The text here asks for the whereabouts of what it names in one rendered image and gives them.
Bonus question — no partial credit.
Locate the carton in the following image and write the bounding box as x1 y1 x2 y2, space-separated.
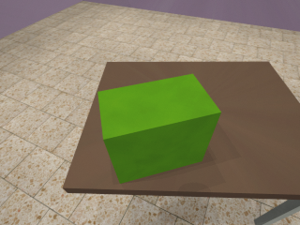
97 73 221 184

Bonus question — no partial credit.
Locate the table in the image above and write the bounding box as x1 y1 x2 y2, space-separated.
62 61 300 225

